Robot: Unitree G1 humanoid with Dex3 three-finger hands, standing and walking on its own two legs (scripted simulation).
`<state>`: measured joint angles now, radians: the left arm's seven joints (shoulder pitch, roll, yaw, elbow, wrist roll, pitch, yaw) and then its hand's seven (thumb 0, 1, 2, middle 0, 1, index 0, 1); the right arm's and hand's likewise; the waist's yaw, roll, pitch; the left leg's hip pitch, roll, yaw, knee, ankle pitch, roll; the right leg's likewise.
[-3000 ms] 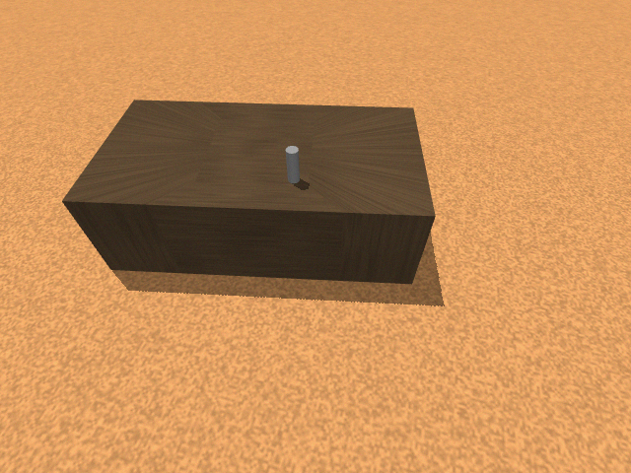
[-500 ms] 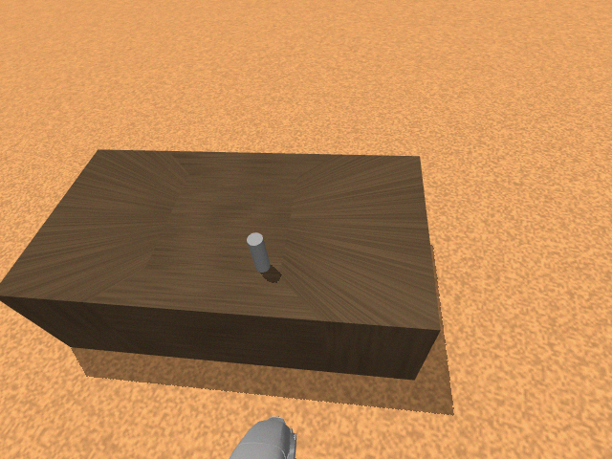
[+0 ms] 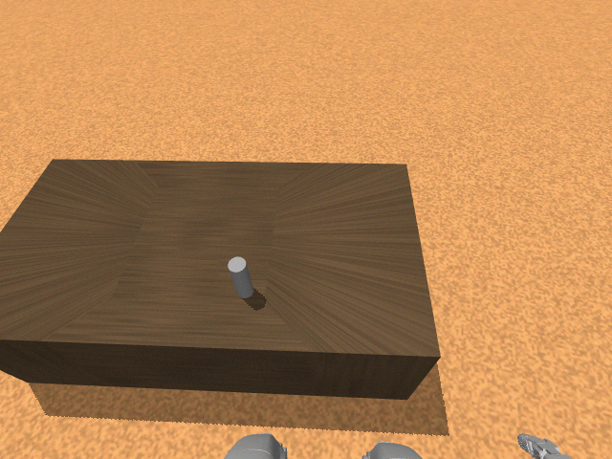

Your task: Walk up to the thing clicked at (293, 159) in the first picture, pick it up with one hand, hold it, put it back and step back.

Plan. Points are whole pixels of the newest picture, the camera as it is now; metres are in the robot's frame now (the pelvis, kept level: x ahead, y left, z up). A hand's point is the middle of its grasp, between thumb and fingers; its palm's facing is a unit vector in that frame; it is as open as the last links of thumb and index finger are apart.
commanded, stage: walk up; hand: left
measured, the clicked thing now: (241, 278) +0.52 +0.21 -0.29
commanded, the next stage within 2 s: stand in 1.08 s
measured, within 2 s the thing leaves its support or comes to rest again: neither
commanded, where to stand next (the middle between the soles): +0.06 +0.00 m, yaw +0 degrees
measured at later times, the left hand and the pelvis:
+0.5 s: hand out of the picture +0.12 +0.25 -0.12, palm faces -0.03 -0.94 -0.33, open 7.4 cm; pelvis +0.01 +0.01 +0.03, yaw -1 degrees
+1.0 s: hand out of the picture +0.09 +0.26 -0.13, palm faces -0.01 -0.95 -0.33, open 7.4 cm; pelvis +0.03 +0.01 +0.04, yaw +0 degrees
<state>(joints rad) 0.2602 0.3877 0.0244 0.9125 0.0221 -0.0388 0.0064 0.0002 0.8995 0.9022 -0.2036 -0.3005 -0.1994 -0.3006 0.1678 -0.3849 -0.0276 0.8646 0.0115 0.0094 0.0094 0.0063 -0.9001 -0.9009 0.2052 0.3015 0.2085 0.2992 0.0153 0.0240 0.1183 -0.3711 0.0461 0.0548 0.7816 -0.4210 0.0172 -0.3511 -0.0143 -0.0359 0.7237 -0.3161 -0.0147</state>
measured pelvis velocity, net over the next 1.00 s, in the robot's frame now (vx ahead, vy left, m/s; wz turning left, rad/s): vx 0.03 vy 0.01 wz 0.00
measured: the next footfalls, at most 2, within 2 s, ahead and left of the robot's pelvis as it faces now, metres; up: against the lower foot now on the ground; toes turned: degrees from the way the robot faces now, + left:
none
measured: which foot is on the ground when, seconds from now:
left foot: down 0.00-1.00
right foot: down 0.00-1.00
